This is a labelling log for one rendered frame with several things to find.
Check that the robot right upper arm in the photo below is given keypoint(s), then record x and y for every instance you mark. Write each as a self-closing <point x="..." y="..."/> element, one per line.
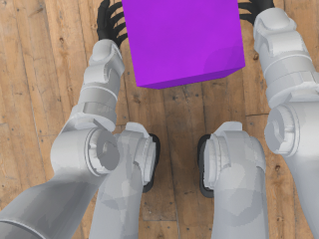
<point x="292" y="131"/>

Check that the carton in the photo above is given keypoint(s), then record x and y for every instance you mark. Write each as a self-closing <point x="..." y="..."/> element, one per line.
<point x="180" y="42"/>

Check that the robot left upper arm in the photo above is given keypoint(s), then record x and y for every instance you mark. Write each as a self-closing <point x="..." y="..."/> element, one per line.
<point x="81" y="160"/>

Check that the robot left forearm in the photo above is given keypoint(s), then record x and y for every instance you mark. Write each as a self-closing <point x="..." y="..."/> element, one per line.
<point x="100" y="90"/>

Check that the robot shin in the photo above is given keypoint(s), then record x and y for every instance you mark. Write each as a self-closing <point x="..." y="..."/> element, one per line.
<point x="259" y="154"/>
<point x="134" y="126"/>

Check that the right robot hand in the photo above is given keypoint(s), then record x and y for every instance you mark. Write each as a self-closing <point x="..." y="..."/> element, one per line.
<point x="255" y="7"/>

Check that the right robot shin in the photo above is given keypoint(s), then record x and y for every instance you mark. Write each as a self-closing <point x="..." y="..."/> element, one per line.
<point x="259" y="154"/>

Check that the robot right forearm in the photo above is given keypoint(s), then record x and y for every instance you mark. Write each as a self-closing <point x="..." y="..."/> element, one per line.
<point x="284" y="59"/>

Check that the left robot hand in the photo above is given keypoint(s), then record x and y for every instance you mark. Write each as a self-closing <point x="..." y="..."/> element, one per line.
<point x="106" y="25"/>

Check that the left robot shin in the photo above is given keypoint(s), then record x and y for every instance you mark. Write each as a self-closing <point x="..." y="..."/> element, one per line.
<point x="134" y="126"/>

